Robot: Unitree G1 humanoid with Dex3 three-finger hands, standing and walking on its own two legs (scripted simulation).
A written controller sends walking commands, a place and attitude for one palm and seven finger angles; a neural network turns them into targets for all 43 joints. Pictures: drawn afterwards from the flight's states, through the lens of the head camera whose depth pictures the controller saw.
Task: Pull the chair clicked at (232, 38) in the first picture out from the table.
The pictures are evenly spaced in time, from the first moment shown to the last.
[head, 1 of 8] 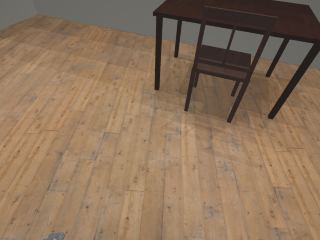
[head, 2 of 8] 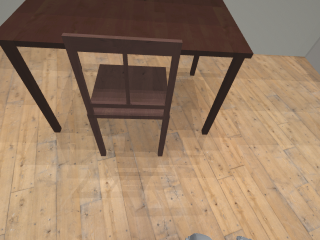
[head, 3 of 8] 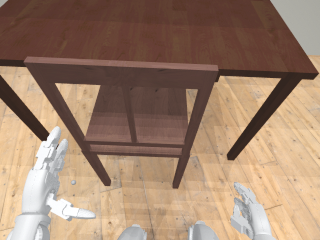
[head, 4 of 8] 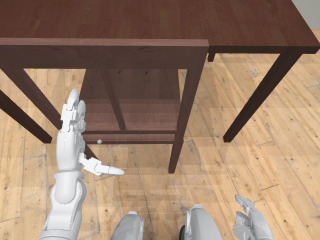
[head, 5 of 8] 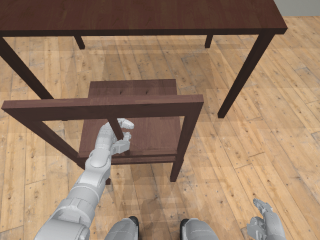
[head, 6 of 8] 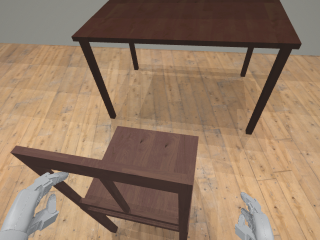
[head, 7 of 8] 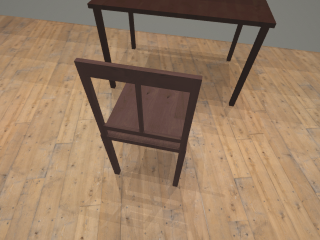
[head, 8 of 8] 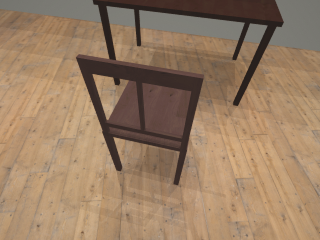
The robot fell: no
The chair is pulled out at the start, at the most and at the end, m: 0.00 0.63 0.63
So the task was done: yes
